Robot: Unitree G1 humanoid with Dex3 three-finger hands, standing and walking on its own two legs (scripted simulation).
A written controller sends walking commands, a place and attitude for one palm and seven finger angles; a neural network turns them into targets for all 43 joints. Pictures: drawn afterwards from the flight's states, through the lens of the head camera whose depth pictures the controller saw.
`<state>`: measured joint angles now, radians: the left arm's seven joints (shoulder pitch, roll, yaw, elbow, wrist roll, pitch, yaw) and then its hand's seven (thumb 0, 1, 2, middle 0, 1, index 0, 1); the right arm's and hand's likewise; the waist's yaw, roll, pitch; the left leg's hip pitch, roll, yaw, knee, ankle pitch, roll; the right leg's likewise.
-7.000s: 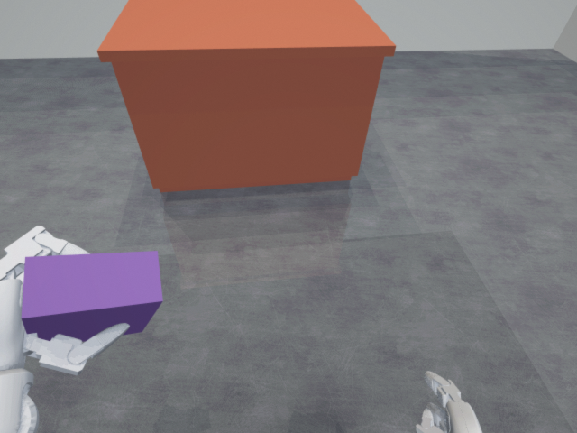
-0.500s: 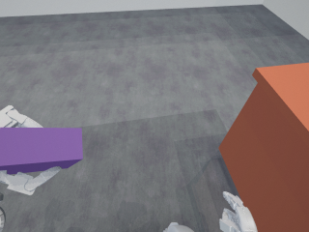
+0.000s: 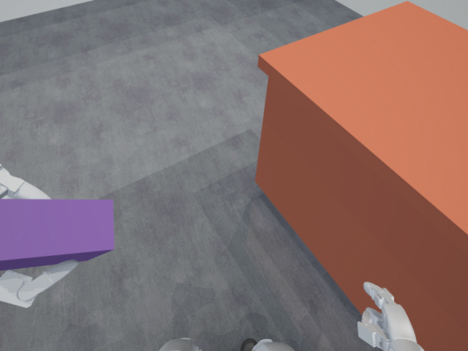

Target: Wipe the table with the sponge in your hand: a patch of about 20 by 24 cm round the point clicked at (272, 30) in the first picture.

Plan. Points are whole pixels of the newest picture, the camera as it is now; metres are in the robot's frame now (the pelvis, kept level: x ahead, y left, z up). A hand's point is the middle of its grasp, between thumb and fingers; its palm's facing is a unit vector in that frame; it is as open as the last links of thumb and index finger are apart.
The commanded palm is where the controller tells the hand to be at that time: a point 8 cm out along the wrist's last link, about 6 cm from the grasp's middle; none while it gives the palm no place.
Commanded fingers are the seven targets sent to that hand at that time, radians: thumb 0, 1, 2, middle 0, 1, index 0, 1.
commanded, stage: turn to face it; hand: left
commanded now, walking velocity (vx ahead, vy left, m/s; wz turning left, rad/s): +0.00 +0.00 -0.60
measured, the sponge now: (63, 235) +0.23 +0.21 +0.16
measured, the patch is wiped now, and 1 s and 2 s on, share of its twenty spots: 0.00 0.00 0.00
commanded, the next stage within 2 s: none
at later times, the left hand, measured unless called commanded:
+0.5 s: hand (177, 239) +0.23 +0.08 +0.16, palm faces +0.02 -0.84 -0.55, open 10.0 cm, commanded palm +0.17 +0.16 +0.18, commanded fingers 0.00 0.10 1.30 -1.20 -1.60 -1.20 -1.60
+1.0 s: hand (240, 267) +0.20 +0.01 +0.17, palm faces -0.14 -0.88 -0.45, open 10.0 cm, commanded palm +0.17 +0.07 +0.18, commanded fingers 0.00 0.10 1.30 -1.20 -1.60 -1.20 -1.60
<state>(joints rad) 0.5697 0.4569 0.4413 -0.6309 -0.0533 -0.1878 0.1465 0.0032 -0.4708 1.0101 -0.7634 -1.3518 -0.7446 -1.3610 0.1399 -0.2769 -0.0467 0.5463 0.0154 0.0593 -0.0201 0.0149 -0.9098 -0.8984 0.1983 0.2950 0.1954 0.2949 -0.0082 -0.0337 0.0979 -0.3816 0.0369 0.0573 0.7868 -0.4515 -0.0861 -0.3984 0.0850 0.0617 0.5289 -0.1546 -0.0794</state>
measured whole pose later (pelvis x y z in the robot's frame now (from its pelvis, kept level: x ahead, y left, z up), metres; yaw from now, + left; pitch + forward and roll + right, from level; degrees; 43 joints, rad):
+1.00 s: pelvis -0.12 -0.06 +0.00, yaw -37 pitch -1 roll +0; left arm 0.43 0.38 0.36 -0.52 -0.03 -0.16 0.14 0.00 -0.47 1.01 -0.76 -1.35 -0.74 -1.36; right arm 0.19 -0.16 0.04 0.49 0.02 -0.02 0.00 0.01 -0.91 -0.90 0.20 0.30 0.20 0.30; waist 0.06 0.03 0.10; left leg -0.22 0.18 0.18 0.57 -0.31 -0.07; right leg -0.40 -0.01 -0.08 0.80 -0.41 0.05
